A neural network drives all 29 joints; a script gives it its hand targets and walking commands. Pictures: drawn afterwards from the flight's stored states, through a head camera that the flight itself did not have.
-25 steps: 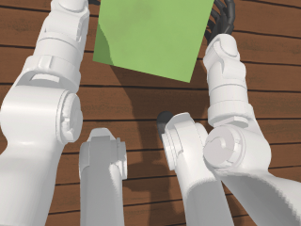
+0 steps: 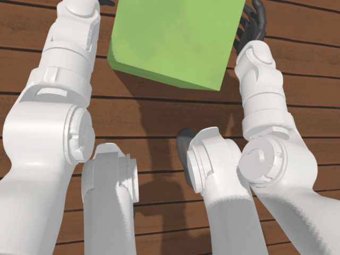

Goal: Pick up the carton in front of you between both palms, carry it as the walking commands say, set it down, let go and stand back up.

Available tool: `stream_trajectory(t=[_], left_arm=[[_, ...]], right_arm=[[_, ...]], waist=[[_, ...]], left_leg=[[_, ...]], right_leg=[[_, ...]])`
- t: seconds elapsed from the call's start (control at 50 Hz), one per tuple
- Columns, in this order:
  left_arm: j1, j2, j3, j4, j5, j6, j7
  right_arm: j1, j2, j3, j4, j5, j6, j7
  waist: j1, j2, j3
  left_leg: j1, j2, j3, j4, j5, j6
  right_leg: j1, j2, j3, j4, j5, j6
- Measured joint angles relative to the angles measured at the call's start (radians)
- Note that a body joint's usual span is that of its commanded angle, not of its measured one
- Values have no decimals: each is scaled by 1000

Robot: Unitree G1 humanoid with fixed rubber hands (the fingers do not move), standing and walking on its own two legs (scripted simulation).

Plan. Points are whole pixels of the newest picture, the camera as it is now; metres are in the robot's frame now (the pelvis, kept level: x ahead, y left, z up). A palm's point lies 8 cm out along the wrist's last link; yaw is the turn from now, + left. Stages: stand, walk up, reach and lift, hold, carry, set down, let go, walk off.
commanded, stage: set down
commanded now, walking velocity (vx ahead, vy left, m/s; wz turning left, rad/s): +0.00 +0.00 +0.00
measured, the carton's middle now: (166, 34) +0.52 -0.04 -0.26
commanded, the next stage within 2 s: let go in 1.50 s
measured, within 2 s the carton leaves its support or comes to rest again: neither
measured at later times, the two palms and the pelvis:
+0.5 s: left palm (66, 2) +0.55 +0.15 -0.19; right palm (264, 58) +0.46 -0.23 -0.17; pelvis -0.02 -0.01 +0.00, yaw +1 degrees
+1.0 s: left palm out of the picture +0.58 +0.15 -0.03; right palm (320, 46) +0.46 -0.21 -0.03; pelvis -0.01 -0.02 +0.09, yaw +2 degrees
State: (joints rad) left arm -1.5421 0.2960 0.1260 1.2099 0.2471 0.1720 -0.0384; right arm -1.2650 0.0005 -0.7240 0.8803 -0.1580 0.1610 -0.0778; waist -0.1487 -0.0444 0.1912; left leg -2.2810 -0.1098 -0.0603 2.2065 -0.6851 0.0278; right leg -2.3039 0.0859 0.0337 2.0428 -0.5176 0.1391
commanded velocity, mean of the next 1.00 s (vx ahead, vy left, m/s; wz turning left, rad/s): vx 0.00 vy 0.00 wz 0.00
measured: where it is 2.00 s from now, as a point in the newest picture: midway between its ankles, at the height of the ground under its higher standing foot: (156, 182)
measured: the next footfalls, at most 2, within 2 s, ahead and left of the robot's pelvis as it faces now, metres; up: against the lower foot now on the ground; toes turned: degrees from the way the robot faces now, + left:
none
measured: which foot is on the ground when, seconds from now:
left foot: down 0.00-1.00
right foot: down 0.00-1.00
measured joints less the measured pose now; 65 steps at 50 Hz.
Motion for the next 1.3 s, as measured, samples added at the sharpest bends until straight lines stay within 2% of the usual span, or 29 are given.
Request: stream_trajectory(t=[0.18,0.26,0.36,0.46,0.52,0.6,0.7,0.78,0.94,1.18,1.3], left_arm=[[-4,23,-50,13,-28,-13,-12],[3,63,-109,19,-83,-40,-5],[21,174,-235,30,-229,-68,35],[2,248,-343,5,-360,-73,24],[-30,257,-362,-10,-387,-65,12],[-52,264,-347,-37,-381,-46,5],[-30,268,-300,-73,-367,-5,-3],[-8,262,-257,-49,-354,12,-21],[43,250,-184,-27,-308,8,-54],[132,239,-161,-147,-271,54,-75],[160,217,-137,-169,-244,75,-85]], right_arm=[[-6,-7,4,41,8,-29,5],[-15,-16,44,111,30,-67,-1],[-4,-80,163,189,170,-125,-46],[10,-148,288,179,320,-142,-55],[13,-158,345,144,379,-132,-70],[28,-129,393,49,417,-108,-112],[92,-59,409,-104,383,-57,-172],[152,-14,392,-177,323,-23,-193],[220,11,379,-248,273,9,-185],[307,27,358,-352,260,59,-175],[341,32,342,-376,245,75,-159]], waist=[[-7,-4,11],[-19,-11,32],[-29,-25,68],[-33,-28,93],[-35,-30,96],[-33,-29,86],[-33,-2,52],[-37,28,1],[-44,49,-94],[-49,54,-176],[-51,66,-203]], left_leg=[[-5,13,4,15,3,9],[-4,22,0,17,13,9],[-4,41,-3,5,36,5],[-10,58,4,-9,61,3],[-11,64,2,-14,72,-1],[6,81,0,-25,73,-6],[66,95,13,-81,66,-7],[116,95,20,-155,69,-9],[195,94,20,-298,88,-15],[312,78,13,-514,145,-18],[401,72,10,-638,179,-14]], right_leg=[[3,-3,-5,13,-3,4],[8,-8,-16,12,7,-1],[9,-22,-36,-2,34,-22],[0,-44,-48,-8,61,-48],[-3,-49,-55,-10,73,-59],[4,-39,-59,-23,86,-69],[49,-29,-46,-69,86,-75],[96,-31,-38,-132,82,-80],[174,-31,-32,-265,92,-87],[304,-44,-27,-473,128,-91],[400,-50,-24,-597,154,-88]])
